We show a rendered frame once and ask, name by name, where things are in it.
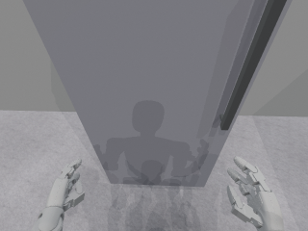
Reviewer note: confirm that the fridge door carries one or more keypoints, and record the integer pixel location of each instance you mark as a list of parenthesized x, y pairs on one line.
[(149, 79)]

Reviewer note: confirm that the right robot hand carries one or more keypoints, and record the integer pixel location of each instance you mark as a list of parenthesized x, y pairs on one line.
[(269, 215)]

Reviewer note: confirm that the left robot hand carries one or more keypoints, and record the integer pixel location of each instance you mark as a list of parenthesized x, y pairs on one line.
[(59, 195)]

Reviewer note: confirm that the left robot forearm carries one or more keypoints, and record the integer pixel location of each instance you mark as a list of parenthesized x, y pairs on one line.
[(50, 219)]

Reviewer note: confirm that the handle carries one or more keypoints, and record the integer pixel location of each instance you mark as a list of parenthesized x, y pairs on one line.
[(261, 38)]

